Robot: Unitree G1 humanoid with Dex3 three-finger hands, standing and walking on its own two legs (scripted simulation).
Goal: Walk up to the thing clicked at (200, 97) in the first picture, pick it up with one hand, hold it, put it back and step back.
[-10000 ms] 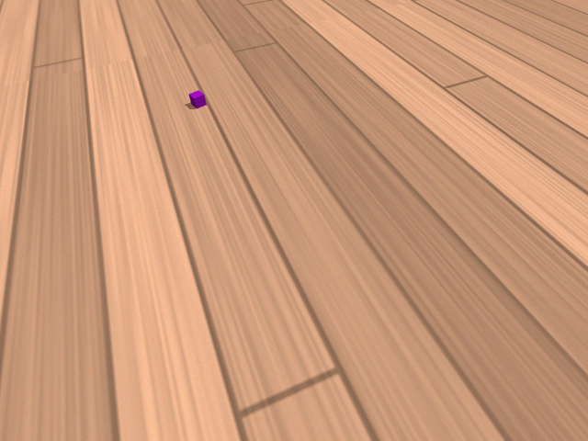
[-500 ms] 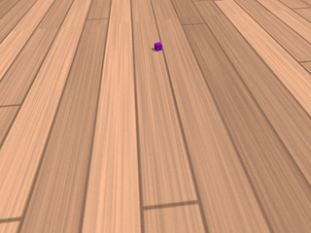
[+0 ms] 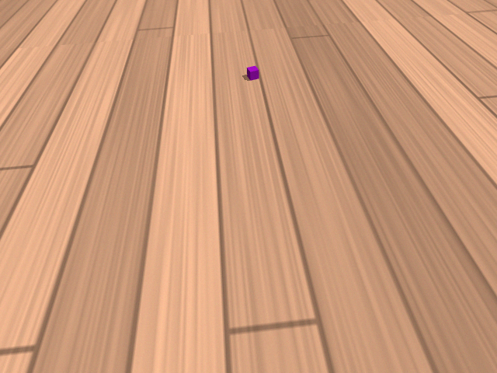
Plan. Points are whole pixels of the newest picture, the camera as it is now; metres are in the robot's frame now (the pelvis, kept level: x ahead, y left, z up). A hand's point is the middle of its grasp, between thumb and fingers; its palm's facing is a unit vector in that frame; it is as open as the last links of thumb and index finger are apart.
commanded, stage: stand
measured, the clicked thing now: (252, 73) +2.27 -0.03 -0.75
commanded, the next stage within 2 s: none
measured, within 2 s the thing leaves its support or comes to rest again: neither
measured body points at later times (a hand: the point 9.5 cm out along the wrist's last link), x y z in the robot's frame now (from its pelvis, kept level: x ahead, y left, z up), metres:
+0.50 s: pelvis +0.00 +0.00 +0.00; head +0.02 +0.00 +0.45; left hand +0.08 +0.30 -0.13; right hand +0.08 -0.30 -0.13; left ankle -0.01 +0.13 -0.75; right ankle +0.00 -0.13 -0.75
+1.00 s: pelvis +0.00 +0.00 +0.00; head +0.02 +0.00 +0.45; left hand +0.08 +0.30 -0.13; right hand +0.07 -0.30 -0.13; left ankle -0.01 +0.13 -0.75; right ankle +0.00 -0.13 -0.75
